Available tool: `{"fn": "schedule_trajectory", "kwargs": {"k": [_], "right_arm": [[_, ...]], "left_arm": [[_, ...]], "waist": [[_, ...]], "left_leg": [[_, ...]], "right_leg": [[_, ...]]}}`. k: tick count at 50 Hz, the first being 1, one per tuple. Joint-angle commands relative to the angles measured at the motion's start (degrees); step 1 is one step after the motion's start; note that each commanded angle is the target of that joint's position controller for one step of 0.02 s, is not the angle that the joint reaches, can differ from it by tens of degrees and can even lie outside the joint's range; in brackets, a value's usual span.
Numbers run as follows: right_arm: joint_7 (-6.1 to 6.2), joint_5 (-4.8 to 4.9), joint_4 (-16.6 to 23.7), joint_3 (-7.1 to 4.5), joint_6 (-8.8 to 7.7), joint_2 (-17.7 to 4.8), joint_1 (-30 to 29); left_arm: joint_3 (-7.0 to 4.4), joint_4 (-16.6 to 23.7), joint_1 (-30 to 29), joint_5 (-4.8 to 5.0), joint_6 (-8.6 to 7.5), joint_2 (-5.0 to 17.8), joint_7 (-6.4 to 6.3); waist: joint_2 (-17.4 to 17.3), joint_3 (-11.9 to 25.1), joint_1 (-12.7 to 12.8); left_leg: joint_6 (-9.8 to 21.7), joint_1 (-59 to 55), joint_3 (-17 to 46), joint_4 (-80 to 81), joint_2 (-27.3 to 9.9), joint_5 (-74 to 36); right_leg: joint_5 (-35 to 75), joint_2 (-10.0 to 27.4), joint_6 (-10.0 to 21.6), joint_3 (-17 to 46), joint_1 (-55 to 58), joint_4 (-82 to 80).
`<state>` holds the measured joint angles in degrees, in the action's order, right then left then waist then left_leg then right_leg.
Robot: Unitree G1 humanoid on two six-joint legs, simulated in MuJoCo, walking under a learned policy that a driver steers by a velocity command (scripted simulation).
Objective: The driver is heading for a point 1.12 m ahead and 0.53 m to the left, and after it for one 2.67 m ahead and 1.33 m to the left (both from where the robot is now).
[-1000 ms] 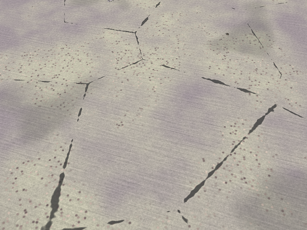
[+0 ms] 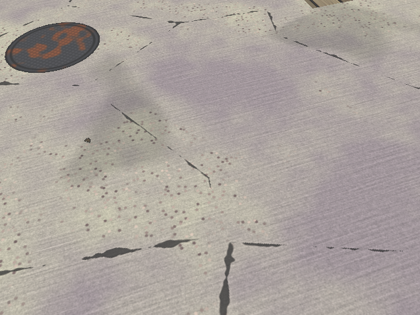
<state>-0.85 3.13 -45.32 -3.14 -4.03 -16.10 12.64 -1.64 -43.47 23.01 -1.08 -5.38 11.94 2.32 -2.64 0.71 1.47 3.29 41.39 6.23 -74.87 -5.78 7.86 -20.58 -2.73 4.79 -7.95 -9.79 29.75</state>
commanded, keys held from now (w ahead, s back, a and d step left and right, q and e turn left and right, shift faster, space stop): w+q+shift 1.00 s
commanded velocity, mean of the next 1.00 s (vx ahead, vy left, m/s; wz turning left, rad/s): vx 1.00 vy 0.00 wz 0.86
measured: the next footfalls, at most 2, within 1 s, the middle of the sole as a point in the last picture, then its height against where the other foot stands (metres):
left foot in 0.26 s outside the picture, level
right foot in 0.64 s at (241, 234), level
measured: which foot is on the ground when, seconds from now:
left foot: up 0.00-0.24, down 0.26-0.64, up 0.66-1.00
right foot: down 0.00-0.26, up 0.28-0.62, down 0.64-1.00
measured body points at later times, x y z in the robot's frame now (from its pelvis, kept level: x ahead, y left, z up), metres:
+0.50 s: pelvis +0.44 +0.03 +0.00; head +0.45 +0.03 +0.45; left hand +0.62 +0.30 -0.02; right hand +0.52 -0.20 -0.14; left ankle +0.40 +0.07 -0.73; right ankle +0.66 -0.12 -0.66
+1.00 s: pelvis +0.82 +0.16 -0.01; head +0.82 +0.18 +0.44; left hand +0.56 +0.28 -0.14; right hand +1.15 +0.23 -0.05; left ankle +0.84 +0.39 -0.65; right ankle +0.79 -0.05 -0.73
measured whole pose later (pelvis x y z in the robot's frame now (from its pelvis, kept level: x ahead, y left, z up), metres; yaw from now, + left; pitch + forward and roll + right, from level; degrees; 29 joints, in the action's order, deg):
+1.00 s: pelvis +0.82 +0.16 -0.01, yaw +53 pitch +0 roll -3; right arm -3.5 2.2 -30.8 -2.9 -1.3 -17.6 2.6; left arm -3.6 -49.2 28.7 -0.9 -5.4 16.5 -0.8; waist -2.8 -1.6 6.8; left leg 3.9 50.6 -0.7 -60.0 -5.7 0.7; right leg -24.7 -1.2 -1.8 -11.4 8.7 15.9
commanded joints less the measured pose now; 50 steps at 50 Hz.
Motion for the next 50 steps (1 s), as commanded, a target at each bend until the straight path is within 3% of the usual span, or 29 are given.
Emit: {"fn": "schedule_trajectory", "kwargs": {"k": [1,6,8,10,11,12,13,14,15,16,17,18,19,21,23,24,26,29,30,31,32,33,34,35,37,38,41,45,50], "right_arm": [[-0.46,-0.16,2.1,-0.69,1.09,-2.6,-0.2],[-2.75,-0.7,4.7,-0.16,-0.62,-1.5,-7.9],[-3.77,-0.62,5.6,-0.79,-1.09,-2.7,-7.6],[-4.2,0.18,5.6,-1.98,-0.46,-5.3,-1.9],[-3.9,0.27,4.2,-3.02,0.76,-7.7,5.3],[-3.04,0.0,-0.2,-5.07,2.35,-12.1,21.7],[-1.72,-0.51,-5.1,-4.84,3.56,-11.3,36.2],[-2.1,-3.64,-6.9,-2.58,2.86,-6.9,31.5],[-2.01,-4.5,-1.0,-1.26,0.91,-5.9,19.5],[-1.95,-3.89,1.9,-1.35,0.53,-3.5,17.6],[-2.01,-3.41,3.3,-1.45,-0.37,-4.5,13.7],[-1.94,-3.35,5.3,-1.51,-1.21,-5.6,7.6],[-1.47,-3.55,6.9,-1.52,-1.6,-6.4,3.9],[-0.22,-3.22,8.0,-1.14,-1.89,-5.6,2.1],[1.33,-1.59,7.5,-1.34,-1.85,-5.6,4.0],[1.96,-0.72,7.1,-1.55,-1.45,-6.0,4.6],[2.23,-0.09,6.1,-1.98,-0.65,-6.7,7.1],[2.35,0.28,5.3,-2.16,0.41,-5.5,9.5],[2.3,-0.1,5.4,-2.14,0.75,-4.7,9.4],[1.96,-0.84,6.1,-2.01,0.87,-4.3,8.2],[1.28,-1.86,8.1,-1.08,0.74,-1.6,5.6],[0.94,-2.79,10.7,0.98,0.36,5.5,7.6],[0.75,1.29,13.5,1.63,-0.45,3.0,13.6],[1.35,1.65,11.6,0.65,0.29,-1.7,9.4],[0.76,-1.68,13.3,-0.03,0.83,-3.5,-0.3],[0.27,-2.0,14.4,-0.42,1.01,-3.4,-2.6],[-1.01,-0.09,15.7,-0.26,2.65,-1.6,-3.0],[-1.78,-0.94,17.4,0.18,2.82,-2.3,-6.6],[-3.89,-0.74,19.5,0.63,1.44,-2.1,-17.2]], "left_arm": [[-1.96,3.3,-5.8,-0.31,-2.3,6.5,-1.22],[-1.54,0.5,-3.2,-0.53,-2.38,8.0,-4.01],[-1.93,0.1,-2.0,-0.55,-1.69,11.1,-5.05],[-3.04,0.0,-2.7,-0.35,-0.15,15.3,-6.57],[-3.63,0.6,-5.5,-0.09,0.6,16.7,-7.15],[-3.91,2.4,-11.9,-0.42,0.72,17.4,-6.89],[-3.49,4.1,-21.2,1.42,-0.06,15.1,-5.2],[0.4,7.7,-21.4,0.78,-2.47,0.1,-2.55],[2.26,11.2,-9.7,2.71,-4.36,-2.8,-1.22],[1.9,12.8,-12.8,2.96,-6.08,3.0,-0.18],[1.03,13.5,-14.7,2.78,-6.35,5.6,0.01],[1.06,12.9,-13.5,1.67,-5.43,5.7,-0.43],[1.04,12.4,-13.0,0.61,-4.2,6.3,-1.19],[0.18,12.2,-12.9,0.25,-2.4,9.1,-2.93],[0.78,15.0,-20.6,-1.0,-2.21,7.7,-3.82],[1.33,16.3,-24.0,-0.85,-2.18,5.8,-3.78],[1.23,17.8,-27.6,1.0,-1.93,4.2,-3.61],[-0.95,17.4,-26.6,3.89,-2.03,7.6,-3.47],[-1.91,16.7,-24.3,4.27,-2.35,9.0,-3.36],[-3.37,15.3,-17.5,4.37,-2.71,10.9,-3.36],[-4.56,12.9,-4.5,4.07,-3.11,12.8,-3.35],[-5.21,11.0,6.3,2.3,-2.73,17.1,-3.17],[-5.53,10.7,3.4,0.73,-2.8,19.8,-2.05],[-4.52,12.5,-1.9,0.73,-2.34,12.8,-2.3],[-3.88,10.3,-2.6,0.54,-1.27,10.5,-2.65],[-3.52,8.7,-3.4,0.23,-1.22,9.4,-2.49],[-2.21,4.7,-4.6,1.05,-1.45,5.1,-1.83],[-2.82,2.3,-5.7,0.23,-1.55,9.0,-2.62],[-3.04,-1.2,-0.4,0.15,-1.24,13.2,-3.69]], "waist": [[3.2,-5.9,-2.3],[2.8,-7.4,-0.9],[4.9,-4.8,-2.1],[10.4,-0.4,-6.5],[13.0,1.7,-11.0],[12.5,5.9,-19.2],[1.4,5.7,-26.7],[-20.7,-2.0,-16.0],[-19.3,6.6,-4.4],[-7.2,7.7,-6.5],[6.4,1.8,-2.3],[11.3,-1.7,1.9],[11.4,-3.9,3.4],[10.1,-5.5,4.1],[7.4,-6.0,0.5],[5.0,-5.2,-1.2],[1.5,-2.4,-4.7],[-3.0,-0.2,-5.3],[-3.9,0.8,-3.8],[-4.7,4.3,0.4],[-3.0,12.3,7.1],[13.3,20.5,7.3],[33.6,20.8,2.2],[21.2,10.7,4.1],[4.6,1.9,4.7],[3.6,-1.0,3.4],[7.8,-3.1,0.5],[5.9,-6.5,-0.9],[3.2,-10.2,2.5]], "left_leg": [[-0.4,6.2,2.7,6.1,-1.8,-10.1],[1.1,0.2,-9.4,27.4,3.4,-24.8],[2.6,-7.5,-15.4,32.6,7.8,-23.6],[3.3,-16.4,-19.2,32.4,11.2,-18.4],[4.4,-23.6,-19.2,30.8,12.3,-12.4],[7.6,-39.5,-14.1,29.9,10.4,-8.9],[12.0,-51.9,-6.7,40.1,4.6,-17.2],[13.4,-54.7,1.6,35.7,8.0,-15.3],[22.9,-57.5,29.6,43.4,-1.1,10.5],[23.0,-53.8,40.7,57.7,-5.0,30.2],[19.9,-42.7,42.7,63.6,-6.1,37.5],[19.4,-31.1,42.2,64.1,-5.3,36.1],[19.3,-22.1,39.2,64.2,-2.4,31.7],[17.9,-12.3,29.9,64.3,2.0,22.2],[16.3,-6.4,20.0,63.6,6.2,10.8],[14.6,-4.5,16.1,62.1,8.6,9.1],[12.0,-5.8,15.4,59.5,9.8,12.2],[9.5,-19.4,20.1,52.9,8.1,16.1],[8.4,-22.9,20.6,48.9,7.6,13.7],[6.6,-24.3,19.6,41.2,8.0,5.5],[4.1,-18.0,15.7,24.5,9.4,2.5],[2.3,-3.8,8.9,3.6,13.7,24.8],[1.8,12.4,4.9,-9.7,10.1,23.0],[0.9,17.0,3.4,-14.9,5.9,15.6],[0.7,13.4,0.3,-12.3,2.5,9.4],[0.8,11.4,0.7,-9.1,0.9,7.8],[0.7,9.7,0.3,-5.5,-2.1,7.5],[-0.8,11.4,-1.1,2.1,-2.2,-1.8],[2.2,5.4,-10.8,23.5,1.4,-11.1]], "right_leg": [[21.3,13.3,-0.4,6.7,-2.5,-20.3],[37.6,9.8,-6.2,-5.5,3.1,-23.7],[59.5,10.1,-8.3,-6.8,8.1,-18.6],[84.0,12.6,-9.1,-7.0,13.3,-7.1],[94.2,14.1,-8.8,-6.3,12.7,1.7],[95.8,14.6,-7.8,-4.3,5.4,18.5],[55.2,6.2,-7.6,-5.6,-6.2,51.2],[-13.4,-5.6,-7.0,3.1,-31.2,75.6],[-16.4,-4.2,-4.6,15.9,-43.9,81.4],[-9.6,-2.7,-0.8,17.6,-44.4,73.9],[-3.4,0.2,0.8,17.1,-42.1,63.7],[0.5,2.7,-0.2,17.8,-37.4,56.5],[1.7,4.0,-2.1,18.1,-33.3,52.7],[2.9,6.6,-5.6,17.1,-27.6,42.2],[11.9,6.8,-8.0,14.0,-20.0,26.9],[16.9,5.6,-8.7,12.6,-14.6,18.5],[23.6,2.0,-10.5,10.7,-7.6,8.6],[21.2,1.3,-11.3,14.5,-6.8,-1.0],[18.8,1.5,-10.3,14.6,-5.0,-2.4],[15.2,1.9,-8.5,13.9,1.6,-1.8],[10.2,7.9,-5.7,17.9,17.9,2.4],[-8.7,19.1,-1.0,39.7,35.5,-2.6],[-32.0,29.7,7.2,70.6,37.9,-14.3],[-36.4,26.8,6.4,64.5,31.2,-15.5],[-10.4,20.9,3.0,41.6,18.3,-13.3],[-2.5,18.5,2.3,34.2,13.3,-13.5],[8.2,16.1,0.8,21.9,7.9,-15.1],[18.1,16.1,0.7,11.0,4.6,-19.0],[36.0,14.6,-4.0,-0.6,9.7,-20.7]]}}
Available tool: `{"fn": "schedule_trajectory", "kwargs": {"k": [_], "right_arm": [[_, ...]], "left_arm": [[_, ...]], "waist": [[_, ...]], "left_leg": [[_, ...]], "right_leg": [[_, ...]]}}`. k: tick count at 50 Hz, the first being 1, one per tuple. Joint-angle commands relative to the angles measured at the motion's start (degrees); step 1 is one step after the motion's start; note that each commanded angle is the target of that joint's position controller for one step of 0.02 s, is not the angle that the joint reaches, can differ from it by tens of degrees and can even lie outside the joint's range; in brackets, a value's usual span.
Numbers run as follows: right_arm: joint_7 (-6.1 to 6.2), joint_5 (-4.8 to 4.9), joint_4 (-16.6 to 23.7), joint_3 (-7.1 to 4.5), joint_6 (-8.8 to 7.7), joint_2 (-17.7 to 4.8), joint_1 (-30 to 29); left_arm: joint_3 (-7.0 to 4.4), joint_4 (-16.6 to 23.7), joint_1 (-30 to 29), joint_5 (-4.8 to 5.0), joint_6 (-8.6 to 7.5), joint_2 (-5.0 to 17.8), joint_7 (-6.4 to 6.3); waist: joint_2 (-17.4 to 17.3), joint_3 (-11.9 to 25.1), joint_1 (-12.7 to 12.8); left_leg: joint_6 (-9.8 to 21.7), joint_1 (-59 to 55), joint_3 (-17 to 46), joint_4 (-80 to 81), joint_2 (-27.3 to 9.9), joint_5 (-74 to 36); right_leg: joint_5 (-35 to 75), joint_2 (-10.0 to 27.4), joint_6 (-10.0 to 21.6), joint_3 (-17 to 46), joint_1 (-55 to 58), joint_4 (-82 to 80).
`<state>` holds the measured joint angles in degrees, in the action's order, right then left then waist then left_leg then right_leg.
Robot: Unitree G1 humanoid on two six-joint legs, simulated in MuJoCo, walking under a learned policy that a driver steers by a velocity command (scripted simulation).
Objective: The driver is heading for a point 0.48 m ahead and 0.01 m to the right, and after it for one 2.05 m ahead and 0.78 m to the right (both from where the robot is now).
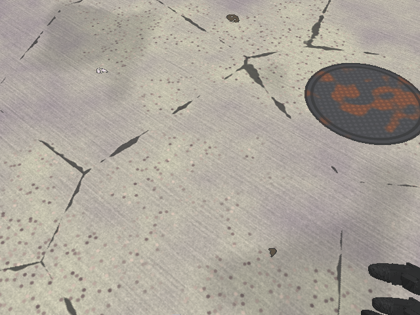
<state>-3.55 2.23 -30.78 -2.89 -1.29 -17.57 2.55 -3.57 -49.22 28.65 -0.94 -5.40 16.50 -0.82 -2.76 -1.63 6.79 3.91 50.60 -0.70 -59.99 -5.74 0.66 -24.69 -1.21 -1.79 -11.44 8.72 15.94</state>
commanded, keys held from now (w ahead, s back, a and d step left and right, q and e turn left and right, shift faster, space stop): w+q+shift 0.18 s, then w+shift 0.10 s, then shift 0.40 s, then e+shift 0.32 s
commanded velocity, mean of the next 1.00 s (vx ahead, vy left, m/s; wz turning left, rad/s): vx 0.51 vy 0.00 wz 0.26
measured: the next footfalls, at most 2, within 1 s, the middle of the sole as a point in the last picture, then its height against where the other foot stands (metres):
left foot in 0.12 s outside the picture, level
right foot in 0.52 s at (244, 239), level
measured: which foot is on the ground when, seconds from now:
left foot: up 0.00-0.10, down 0.12-0.54, up 0.56-0.90, down 0.92-1.00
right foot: down 0.00-0.12, up 0.14-0.50, down 0.52-0.92, up 0.94-1.00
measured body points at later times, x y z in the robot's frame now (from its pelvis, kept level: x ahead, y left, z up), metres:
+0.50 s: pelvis +0.44 +0.02 +0.00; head +0.47 +0.04 +0.45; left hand +0.61 +0.31 -0.05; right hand +0.54 -0.23 -0.12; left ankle +0.27 +0.06 -0.72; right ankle +0.71 -0.02 -0.69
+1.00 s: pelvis +0.58 +0.07 +0.02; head +0.60 +0.10 +0.46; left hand +0.64 +0.38 -0.10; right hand +0.80 -0.15 -0.07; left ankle +0.59 +0.18 -0.72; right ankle +0.67 -0.03 -0.68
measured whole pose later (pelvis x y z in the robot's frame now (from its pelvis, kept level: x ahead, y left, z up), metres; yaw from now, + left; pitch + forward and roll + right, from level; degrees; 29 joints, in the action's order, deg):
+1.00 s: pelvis +0.58 +0.07 +0.02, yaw +13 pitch +2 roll -1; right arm 2.2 -2.4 -40.2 -2.3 0.6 -14.1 8.2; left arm -5.1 -40.2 11.3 1.3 1.8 18.2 -0.9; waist 2.6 -1.1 1.8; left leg 1.0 19.7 1.5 -30.7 0.4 12.5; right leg -22.1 -5.1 -0.5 4.7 -30.5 46.0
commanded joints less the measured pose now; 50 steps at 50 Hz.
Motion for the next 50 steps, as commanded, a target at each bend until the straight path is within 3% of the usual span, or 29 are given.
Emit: {"fn": "schedule_trajectory", "kwargs": {"k": [1,3,4,5,6,7,8,9,10,11,13,17,19,22,25,26,27,28,29,31,33,37,39,42,45,46,47,48,50], "right_arm": [[-1.55,0.25,4.9,0.07,-1.61,-1.3,-7.4],[-1.68,0.5,4.7,-1.24,-1.57,-3.7,-4.8],[-1.43,0.88,3.3,-2.56,-1.12,-6.0,2.3],[-0.91,0.92,-0.4,-4.68,-0.46,-9.9,15.8],[0.09,0.81,-5.2,-6.53,-0.01,-12.9,30.7],[1.18,-0.02,-6.8,-6.26,0.41,-14.4,29.4],[1.16,-2.04,-2.8,-4.84,-1.07,-14.1,23.3],[1.43,-2.02,-2.4,-4.8,-1.85,-10.0,25.2],[1.31,-2.34,-3.6,-4.08,-2.98,-8.4,22.8],[1.12,-2.12,-3.4,-3.13,-3.85,-5.9,17.7],[1.75,-2.8,-3.0,-2.17,-4.09,-3.8,11.4],[4.25,-2.02,-6.0,-1.62,-3.88,-3.6,11.1],[4.77,-1.38,-9.3,-1.97,-3.46,-4.3,18.2],[4.56,-0.52,-12.2,-2.25,-2.68,-5.0,23.3],[5.25,-1.46,-12.2,-2.45,-1.2,-4.8,20.5],[5.15,-1.84,-10.8,-2.31,-1.0,-4.5,17.7],[4.57,-2.61,-10.2,-1.02,-1.15,0.3,24.5],[3.49,-0.72,-13.9,0.53,-1.38,2.0,37.3],[3.14,-0.27,-15.2,-0.35,-0.56,-3.4,35.5],[4.0,-0.73,-10.1,-1.21,1.37,-5.8,17.8],[4.74,-1.46,-9.2,-0.84,2.97,-2.9,16.6],[5.87,-3.02,-9.6,0.4,2.13,0.7,16.8],[5.98,-2.63,-9.4,-0.27,2.53,-1.9,15.1],[5.85,-2.63,-7.8,-0.67,3.12,-2.6,9.7],[5.37,-2.5,-8.2,-1.01,1.76,-2.2,11.3],[5.51,-2.7,-8.7,-1.72,1.39,-4.1,13.6],[6.06,-4.25,-8.6,-2.97,1.57,-9.1,15.7],[5.96,-5.81,-7.7,-3.46,1.65,-10.2,11.6],[6.54,-5.09,-4.5,-1.67,0.65,-3.8,2.8]], "left_arm": [[-1.23,4.3,-5.9,-0.15,-0.97,10.1,-0.82],[-2.03,3.9,-4.1,0.06,-0.11,13.8,-1.87],[-2.48,4.5,-5.6,0.07,0.57,15.3,-2.28],[-2.82,6.3,-9.4,0.15,0.81,15.9,-2.25],[-2.55,8.3,-14.3,0.92,0.18,14.3,-1.81],[0.47,11.1,-15.4,-1.04,-2.25,3.1,-1.0],[1.97,15.9,-7.5,2.17,-5.15,2.1,0.23],[1.27,17.0,-16.6,3.07,-6.58,7.7,0.51],[1.18,17.8,-18.4,4.19,-6.56,7.0,0.48],[1.27,15.6,-16.1,3.02,-5.53,6.1,0.09],[0.81,13.4,-11.4,1.51,-2.89,6.0,0.33],[2.44,17.5,-22.2,-1.41,-2.32,2.0,0.54],[3.16,17.8,-27.9,-1.61,-3.21,-0.6,1.78],[1.76,19.7,-31.8,0.07,-3.17,2.5,2.19],[-0.48,17.0,-22.4,-0.7,-3.15,5.9,2.28],[-1.06,14.7,-13.4,-1.01,-3.24,7.3,2.44],[-1.0,13.8,-7.2,-2.66,-3.34,10.3,2.5],[-0.58,11.5,-4.8,-1.85,-2.82,8.9,3.3],[-0.63,13.0,-6.9,-0.34,-1.63,7.4,3.41],[1.31,14.2,-18.6,0.05,0.46,3.0,2.49],[1.78,13.3,-22.5,-0.84,1.13,2.5,2.05],[-0.12,11.3,-21.4,-0.11,1.84,6.5,1.88],[-1.34,11.8,-20.7,0.88,3.14,9.0,1.34],[-1.97,12.8,-21.4,1.68,5.19,9.0,0.39],[-2.35,13.3,-21.8,2.46,6.53,8.0,-0.58],[-2.2,13.4,-21.1,2.79,6.77,6.8,-0.74],[-1.49,14.4,-20.7,2.84,6.76,3.5,-0.54],[-1.75,15.8,-20.4,2.67,6.18,3.4,-0.3],[-3.86,13.0,-15.5,2.23,6.59,8.8,-0.1]], "waist": [[4.5,-6.8,-3.6],[10.6,-2.6,-7.1],[13.2,1.1,-12.1],[14.1,6.7,-19.0],[8.5,10.3,-25.8],[-13.8,8.0,-19.0],[-15.4,23.8,-11.3],[-3.4,20.0,-15.9],[4.4,8.4,-11.5],[9.9,5.1,-7.6],[6.7,-0.1,-2.4],[4.1,-6.2,-4.8],[4.2,-2.9,-10.3],[-0.6,-1.6,-13.0],[-3.5,4.4,-6.1],[-2.6,9.3,-1.2],[10.2,20.1,-2.5],[25.0,32.6,-4.8],[15.9,34.6,-2.8],[3.3,15.7,-4.3],[6.4,8.3,-8.4],[9.8,10.9,-8.9],[9.1,12.3,-8.1],[10.2,7.0,-7.3],[10.7,5.4,-9.5],[8.8,6.1,-10.3],[-1.1,7.2,-10.2],[-13.2,6.3,-8.2],[-5.5,6.2,-4.6]], "left_leg": [[2.8,-9.7,-7.5,12.4,4.3,-3.4],[4.1,-19.6,-11.8,13.2,9.5,0.9],[5.4,-27.4,-11.9,12.7,11.0,4.7],[7.9,-43.0,-9.5,13.9,11.3,6.5],[11.5,-63.7,-1.7,24.5,7.9,-1.2],[13.9,-73.9,11.6,21.8,2.5,-9.9],[27.2,-83.4,46.5,34.8,-9.1,25.7],[22.8,-77.5,51.4,44.7,-8.9,37.7],[20.4,-65.3,47.4,47.8,-8.8,34.7],[18.2,-54.4,41.6,47.3,-6.9,28.8],[16.8,-37.5,31.4,48.1,-2.0,22.3],[12.0,-19.3,11.5,46.0,6.2,-9.3],[9.4,-19.8,8.8,44.4,8.0,-4.7],[7.5,-32.6,12.8,40.0,4.5,-1.5],[3.5,-42.1,14.8,26.1,3.6,-15.1],[0.4,-41.2,12.6,14.9,5.6,-16.3],[-3.8,-28.6,10.9,-8.2,10.8,9.5],[-6.3,-18.3,13.7,-25.7,15.4,39.6],[-6.6,-16.4,17.3,-29.9,11.2,37.0],[-7.0,-13.7,9.5,-21.6,6.5,30.1],[-6.4,-20.6,7.2,-9.2,3.3,27.1],[-7.3,-30.9,3.5,10.2,5.4,23.2],[-6.8,-31.0,4.4,12.4,6.1,19.5],[-5.2,-30.5,5.2,17.3,7.5,18.0],[-3.3,-37.1,4.3,30.4,8.6,12.6],[-1.7,-43.4,6.2,36.0,4.9,11.6],[3.6,-49.7,17.4,40.7,-8.0,14.9],[10.1,-43.3,29.7,45.4,-18.3,6.8],[8.3,-41.3,19.6,42.6,-13.7,-1.8]], "right_leg": [[55.2,12.1,1.2,0.1,-8.3,-4.8],[85.5,13.8,0.8,-1.1,-5.0,4.0],[95.8,15.2,1.2,-0.9,-5.3,13.4],[99.5,15.7,2.1,0.3,-11.5,27.7],[73.5,10.6,1.8,0.3,-25.1,50.2],[-3.4,-2.0,1.1,3.3,-45.9,77.4],[-7.4,-2.3,2.1,19.8,-60.7,84.8],[-0.3,0.5,4.2,21.7,-61.6,77.9],[2.6,2.3,4.4,20.3,-61.9,70.9],[5.3,5.5,3.8,20.5,-55.9,65.3],[7.3,8.7,1.3,19.8,-47.6,58.8],[22.8,8.2,-2.0,11.8,-37.9,36.4],[41.3,3.5,-1.5,8.9,-29.0,23.1],[45.2,1.4,0.4,11.3,-31.0,12.6],[40.5,-0.2,3.4,11.6,-24.2,10.4],[50.3,2.7,4.3,12.1,-15.2,11.7],[75.0,16.8,11.8,24.4,4.7,19.2],[73.1,29.4,23.4,48.4,17.7,15.7],[52.9,27.0,22.0,50.1,15.5,12.8],[32.3,19.8,16.8,37.3,-6.8,6.4],[29.0,14.7,14.0,30.6,-22.6,2.5],[47.2,11.4,15.2,24.5,-26.4,2.8],[33.1,12.9,15.8,28.4,-25.5,1.5],[7.7,11.7,14.3,33.5,-30.4,-2.1],[3.4,8.5,11.3,34.9,-33.6,0.1],[0.7,6.1,8.7,33.5,-37.5,3.4],[-5.6,1.2,4.7,26.2,-46.4,16.3],[-8.4,-4.6,2.0,15.9,-50.7,32.7],[-2.9,-0.2,-0.7,17.0,-48.9,47.6]]}}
